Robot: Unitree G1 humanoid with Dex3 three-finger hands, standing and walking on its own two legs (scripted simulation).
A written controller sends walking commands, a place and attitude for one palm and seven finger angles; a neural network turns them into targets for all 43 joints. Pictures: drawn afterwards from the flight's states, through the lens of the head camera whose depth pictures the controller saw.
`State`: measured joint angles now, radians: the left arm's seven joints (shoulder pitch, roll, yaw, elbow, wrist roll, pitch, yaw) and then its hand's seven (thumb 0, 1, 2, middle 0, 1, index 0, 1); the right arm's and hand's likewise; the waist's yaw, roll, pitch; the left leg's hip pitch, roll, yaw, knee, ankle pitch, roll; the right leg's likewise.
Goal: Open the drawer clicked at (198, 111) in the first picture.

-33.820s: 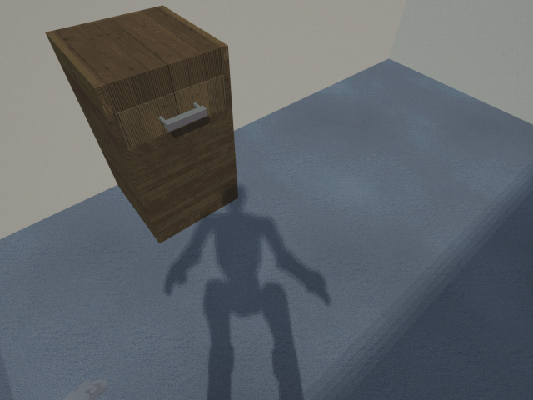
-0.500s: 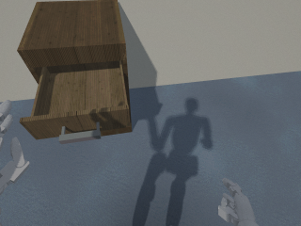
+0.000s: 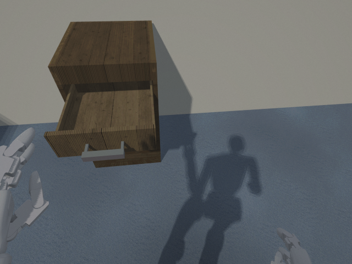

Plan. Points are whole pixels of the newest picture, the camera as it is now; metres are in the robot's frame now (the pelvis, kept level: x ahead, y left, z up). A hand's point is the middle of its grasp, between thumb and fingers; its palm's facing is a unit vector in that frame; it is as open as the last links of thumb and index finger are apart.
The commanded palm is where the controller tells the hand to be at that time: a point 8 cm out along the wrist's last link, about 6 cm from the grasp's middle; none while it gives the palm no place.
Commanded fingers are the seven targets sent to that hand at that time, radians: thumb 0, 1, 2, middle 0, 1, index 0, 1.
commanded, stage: stop stepping back and stand still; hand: left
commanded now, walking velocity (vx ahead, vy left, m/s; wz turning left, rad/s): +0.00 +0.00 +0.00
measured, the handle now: (104, 150) +0.52 +0.28 -0.17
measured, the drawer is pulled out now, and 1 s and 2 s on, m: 0.29 0.29 0.29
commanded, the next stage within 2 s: let the arm hang, fingers relaxed in 0.16 s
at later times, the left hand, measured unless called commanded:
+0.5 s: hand out of the picture +0.13 +0.18 -0.15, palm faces +0.00 -0.98 -0.22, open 7.4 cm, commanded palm none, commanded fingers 0.00 0.90 0.90 -0.20 -0.30 -0.20 -0.30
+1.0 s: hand out of the picture +0.03 +0.20 -0.17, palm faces +0.04 -0.98 -0.22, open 7.4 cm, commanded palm none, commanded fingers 0.00 0.90 0.90 -0.20 -0.30 -0.20 -0.30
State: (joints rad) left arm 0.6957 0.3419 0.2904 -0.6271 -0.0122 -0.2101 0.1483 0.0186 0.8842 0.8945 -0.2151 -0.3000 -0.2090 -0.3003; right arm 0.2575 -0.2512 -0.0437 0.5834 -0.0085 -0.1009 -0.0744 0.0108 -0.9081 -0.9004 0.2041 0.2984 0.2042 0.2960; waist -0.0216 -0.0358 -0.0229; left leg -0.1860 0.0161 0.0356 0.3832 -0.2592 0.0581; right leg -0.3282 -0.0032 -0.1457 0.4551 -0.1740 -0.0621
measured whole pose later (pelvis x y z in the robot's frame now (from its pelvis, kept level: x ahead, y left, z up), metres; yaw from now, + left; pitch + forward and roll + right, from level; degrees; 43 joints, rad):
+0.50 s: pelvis +0.02 +0.00 -0.02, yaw +1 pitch +0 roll +2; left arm 0.30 0.18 0.02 0.61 0.03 0.07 0.01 0.01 0.91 0.89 -0.20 -0.30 -0.19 -0.30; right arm 0.22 -0.18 0.02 0.82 -0.03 0.00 0.00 0.01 -0.91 -0.90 0.21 0.30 0.21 0.30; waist -0.03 -0.04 0.05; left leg -0.25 -0.04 0.00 0.62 -0.36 0.00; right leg -0.36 0.02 -0.03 0.68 -0.32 -0.08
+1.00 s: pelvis +0.02 +0.01 +0.00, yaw +0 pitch -2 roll +0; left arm 0.27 0.17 0.01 1.08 0.01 0.02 0.02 0.01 0.91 0.89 -0.20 -0.30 -0.20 -0.30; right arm 0.32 -0.12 0.01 1.07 -0.02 0.01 -0.04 0.01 -0.92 -0.90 0.20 0.30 0.20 0.30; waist 0.00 0.02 0.05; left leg -0.12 -0.02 0.00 0.42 -0.26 0.02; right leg -0.19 0.06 -0.03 0.40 -0.17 -0.06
